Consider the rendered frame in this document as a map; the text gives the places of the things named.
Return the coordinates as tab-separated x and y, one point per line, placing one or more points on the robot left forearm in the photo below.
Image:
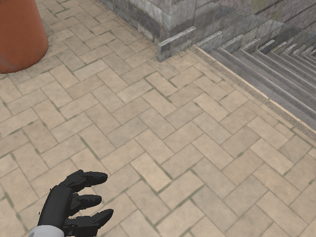
46	231

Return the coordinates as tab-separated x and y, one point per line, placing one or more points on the robot left hand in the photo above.
63	201

